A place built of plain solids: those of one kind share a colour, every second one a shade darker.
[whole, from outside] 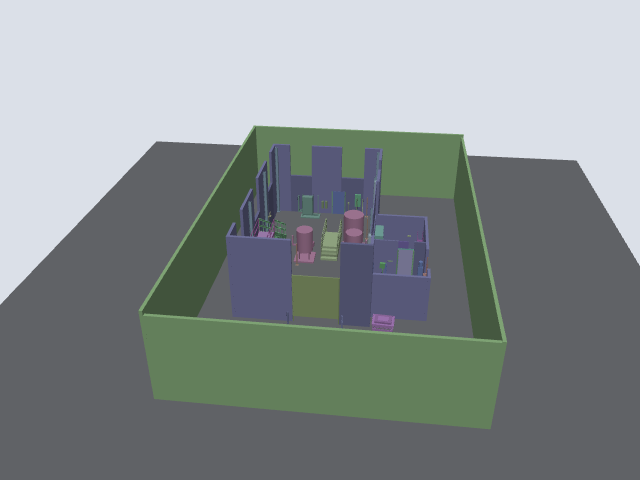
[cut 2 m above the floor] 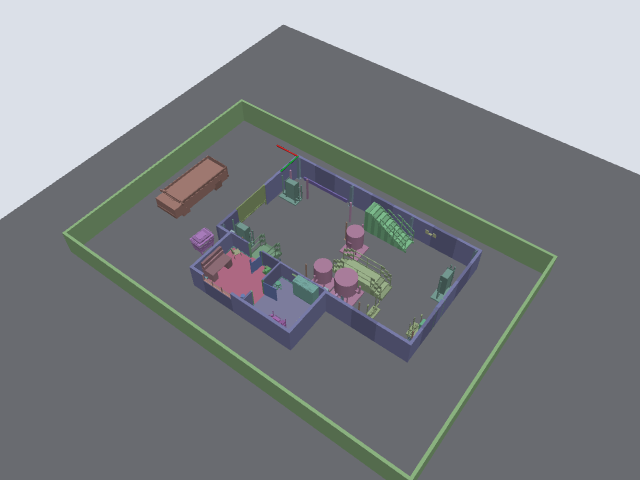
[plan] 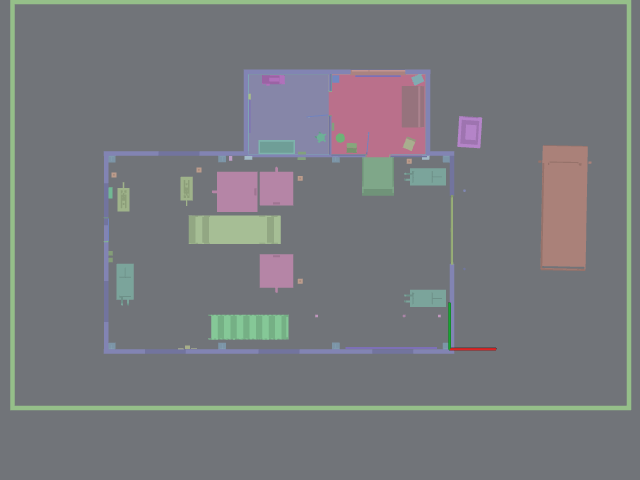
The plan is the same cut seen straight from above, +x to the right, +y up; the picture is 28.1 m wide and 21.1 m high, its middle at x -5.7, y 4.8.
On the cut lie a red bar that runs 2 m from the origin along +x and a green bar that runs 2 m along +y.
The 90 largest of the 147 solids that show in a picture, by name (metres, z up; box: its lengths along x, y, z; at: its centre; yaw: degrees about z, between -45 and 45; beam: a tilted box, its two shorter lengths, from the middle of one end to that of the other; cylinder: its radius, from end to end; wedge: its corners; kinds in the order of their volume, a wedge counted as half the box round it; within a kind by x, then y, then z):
{
 "yard_bound_1": {"box": [0.2, 18.04, 6.03], "at": [-19.22, 6.34, 2.96]},
 "yard_bound_2": {"box": [27.3, 0.2, 6.02], "at": [-5.67, -2.58, 2.96]},
 "yard_bound_3": {"box": [27.3, 0.2, 5.8], "at": [-5.67, 15.26, 2.85]},
 "yard_bound_4": {"box": [0.2, 18.04, 5.72], "at": [7.88, 6.34, 2.81]},
 "wall_1": {"box": [0.2, 1.41, 6.05], "at": [-15.1, 0.5, 2.98]},
 "wall_2": {"box": [0.2, 1.81, 3.38], "at": [-15.1, 2.1, 1.64]},
 "wall_3": {"box": [0.2, 2.46, 6.05], "at": [-15.1, 4.22, 2.98]},
 "wall_4": {"box": [0.2, 1.86, 3.38], "at": [-15.1, 6.38, 1.64]},
 "wall_5": {"box": [0.2, 1.41, 6.05], "at": [-15.1, 8.0, 2.98]},
 "wall_6": {"box": [1.81, 0.2, 6.05], "at": [-14.3, -0.1, 2.98]},
 "wall_7": {"box": [2.41, 0.2, 6.05], "at": [-14.0, 8.6, 2.98]},
 "wall_8": {"box": [1.81, 0.2, 3.38], "at": [-12.5, -0.1, 1.64]},
 "wall_9": {"box": [1.81, 0.2, 3.38], "at": [-11.9, 8.6, 1.64]},
 "wall_10": {"box": [3.21, 0.2, 6.05], "at": [-10.0, -0.1, 2.98]},
 "wall_11": {"box": [2.16, 0.2, 6.05], "at": [-9.93, 8.6, 2.98]},
 "wall_12": {"box": [0.2, 3.8, 3.36], "at": [-8.95, 10.4, 1.63]},
 "wall_13": {"box": [1.81, 0.2, 3.38], "at": [-7.5, -0.1, 1.64]},
 "wall_14": {"box": [3.8, 0.2, 3.36], "at": [-7.15, 12.2, 1.63]},
 "wall_15": {"box": [3.72, 0.06, 6.05], "at": [-7.05, 8.47, 2.98]},
 "wall_16": {"box": [3.6, 0.06, 3.36], "at": [-7.05, 8.53, 1.63]},
 "wall_17": {"box": [0.06, 1.75, 3.36], "at": [-5.28, 9.38, 1.63]},
 "wall_18": {"box": [0.06, 0.76, 3.36], "at": [-5.28, 11.72, 1.63]},
 "wall_19": {"box": [0.06, 1.75, 3.36], "at": [-5.22, 9.38, 1.63]},
 "wall_20": {"box": [0.06, 0.76, 3.36], "at": [-5.22, 11.72, 1.63]},
 "wall_21": {"box": [3.21, 0.2, 6.05], "at": [-5.0, -0.1, 2.98]},
 "wall_22": {"box": [0.91, 0.2, 3.36], "at": [-4.8, 12.2, 1.63]},
 "wall_23": {"box": [1.55, 0.06, 3.36], "at": [-4.47, 8.53, 1.63]},
 "wall_24": {"box": [2.41, 0.2, 1.46], "at": [-3.15, 12.2, 0.68]},
 "wall_25": {"box": [1.81, 0.2, 3.38], "at": [-2.5, -0.1, 1.64]},
 "wall_26": {"box": [1.55, 0.06, 3.36], "at": [-1.83, 8.53, 1.63]},
 "wall_27": {"box": [1.11, 0.2, 3.36], "at": [-1.4, 12.2, 1.63]},
 "wall_28": {"box": [0.2, 3.8, 3.36], "at": [-0.95, 10.4, 1.63]},
 "wall_29": {"box": [1.81, 0.2, 6.05], "at": [-0.7, -0.1, 2.98]},
 "wall_30": {"box": [1.25, 0.2, 6.05], "at": [-0.42, 8.6, 2.98]},
 "wall_31": {"box": [0.2, 3.96, 6.05], "at": [0.1, 1.77, 2.98]},
 "wall_32": {"box": [0.2, 1.96, 6.05], "at": [0.1, 7.72, 2.98]},
 "beyond_van_1": {"box": [0.08, 4.65, 0.22], "at": [4.08, 5.86, 1.33], "yaw": -1.1},
 "beyond_van_2": {"box": [0.23, 0.66, 0.71], "at": [4.12, 4.62, 0.3], "yaw": -1.1},
 "beyond_van_3": {"box": [0.23, 0.66, 0.71], "at": [4.18, 7.96, 0.3], "yaw": -1.1},
 "beyond_van_4": {"box": [1.99, 5.29, 0.91], "at": [5.03, 6.28, 0.75], "yaw": -1.1},
 "beyond_van_5": {"box": [1.96, 0.16, 0.22], "at": [5.08, 8.87, 0.43], "yaw": -1.1},
 "buffer_vessel_1": {"box": [1.78, 1.78, 0.17], "at": [-9.34, 6.92, 0.04]},
 "buffer_vessel_2": {"cylinder": 0.75, "from": [-9.34, 6.92, 0.77], "to": [-9.34, 6.92, 3.0]},
 "buffer_vessel_3": {"box": [1.48, 1.48, 0.17], "at": [-7.61, 3.44, 0.04]},
 "buffer_vessel_4": {"cylinder": 0.6, "from": [-7.61, 3.44, 0.73], "to": [-7.61, 3.44, 2.44]},
 "buffer_vessel_5": {"box": [1.48, 1.48, 0.17], "at": [-7.61, 7.06, 0.04]},
 "buffer_vessel_6": {"cylinder": 0.6, "from": [-7.61, 7.06, 0.73], "to": [-7.61, 7.06, 2.44]},
 "raised_floor_control_1": {"box": [4.33, 3.73, 0.56], "at": [-3.15, 10.3, 0.23]},
 "raised_floor_switch_1": {"box": [3.73, 3.73, 0.56], "at": [-7.05, 10.3, 0.23]},
 "row_1": {"box": [1.48, 0.48, 2.04], "at": [-7.6, 8.88, 1.63]},
 "row_2": {"box": [1.6, 0.6, 2.1], "at": [-7.6, 8.88, 1.66]},
 "staging_1": {"box": [0.32, 1.25, 0.22], "at": [-11.31, 5.25, 0.06]},
 "staging_2": {"box": [0.32, 1.25, 0.39], "at": [-11.02, 5.25, 0.14]},
 "staging_3": {"box": [0.32, 1.25, 0.56], "at": [-10.71, 5.25, 0.23]},
 "staging_4": {"box": [2.25, 1.25, 0.73], "at": [-9.45, 5.25, 0.32]},
 "staging_5": {"box": [0.32, 1.25, 0.56], "at": [-8.19, 5.25, 0.23]},
 "staging_6": {"box": [0.32, 1.25, 0.39], "at": [-7.88, 5.25, 0.14]},
 "staging_7": {"box": [0.32, 1.25, 0.22], "at": [-7.58, 5.25, 0.06]},
 "plate_exchanger_1": {"box": [0.42, 0.8, 1.56], "at": [-14.27, 2.73, 1.07]},
 "plate_exchanger_2": {"box": [0.76, 1.59, 0.15], "at": [-14.27, 2.96, 0.03]},
 "plate_exchanger_3": {"box": [0.8, 0.42, 1.56], "at": [-1.19, 2.23, 1.07]},
 "plate_exchanger_4": {"box": [0.8, 0.42, 1.56], "at": [-1.19, 7.58, 1.07]},
 "plate_exchanger_5": {"box": [1.59, 0.76, 0.15], "at": [-0.95, 2.23, 0.03]},
 "plate_exchanger_6": {"box": [1.59, 0.76, 0.15], "at": [-0.95, 7.58, 0.03]},
 "raised_floor_steel_grating_1": {"box": [6.0, 1.1, 0.2], "at": [-3.0, 0.97, 2.88]},
 "door_landing_1": {"box": [1.4, 0.32, 0.22], "at": [-3.15, 6.9, 0.06]},
 "door_landing_2": {"box": [1.4, 0.32, 0.39], "at": [-3.15, 7.2, 0.14]},
 "door_landing_3": {"box": [1.4, 1.1, 0.56], "at": [-3.15, 7.89, 0.23]},
 "roller_shutter_1": {"box": [0.06, 2.86, 3.11], "at": [0.12, 5.25, 1.95]},
 "control_desk_1": {"box": [0.46, 0.42, 0.79], "at": [-1.84, 9.98, 0.85]},
 "control_desk_2": {"box": [0.46, 0.42, 0.79], "at": [-1.84, 11.34, 0.85]},
 "control_desk_3": {"box": [0.27, 1.8, 0.3], "at": [-1.25, 10.66, 1.43]},
 "control_desk_4": {"box": [0.18, 1.8, 0.29], "at": [-1.2, 10.66, 1.73]},
 "stair_openriser_1": {"box": [0.3, 1.1, 0.23], "at": [-10.33, 0.97, 0.06]},
 "stair_openriser_2": {"box": [0.3, 1.1, 0.18], "at": [-10.05, 0.97, 0.26]},
 "stair_openriser_3": {"box": [0.3, 1.1, 0.18], "at": [-9.77, 0.97, 0.43]},
 "stair_openriser_4": {"box": [0.3, 1.1, 0.18], "at": [-9.49, 0.97, 0.61]},
 "stair_openriser_5": {"box": [0.1, 1.0, 2.07], "at": [-7.13, 0.97, 0.98]},
 "beyond_waste_container_1": {"box": [0.77, 1.05, 0.19], "at": [0.88, 9.53, 1.17], "yaw": -3.6},
 "beyond_waste_container_2": {"box": [1.02, 1.36, 0.09], "at": [0.88, 9.54, 1.09], "yaw": -3.6},
 "beyond_waste_container_3": {"box": [0.47, 0.66, 0.22], "at": [0.93, 9.53, 1.18], "yaw": -3.6},
 "radiator_1": {"box": [0.06, 1.6, 0.6], "at": [-8.78, 10.3, 0.96]},
 "radiator_2": {"box": [2.0, 0.1, 0.6], "at": [-3.15, 12.01, 0.96]},
 "radiator_3": {"box": [4.02, 0.1, 0.36], "at": [-2.57, 0.05, 0.13]},
 "pump_unit_1": {"box": [0.53, 1.04, 0.2], "at": [-14.34, 6.57, 0.05]},
 "pump_unit_2": {"box": [0.53, 1.04, 0.2], "at": [-11.56, 7.06, 0.05]},
 "door_leaf_1": {"box": [0.044, 1.0, 2.15], "at": [-15.0, 5.25, 1.02]},
 "door_leaf_2": {"box": [0.99, 0.044, 1.37], "at": [-5.8, 10.26, 1.15], "yaw": 5.4},
 "water_cooler_1": {"box": [0.31, 0.33, 1.03], "at": [-5.0, 11.88, 0.97]},
 "distribution_board_1": {"box": [0.18, 0.5, 1.1], "at": [-14.91, 6.87, 1.4]}
}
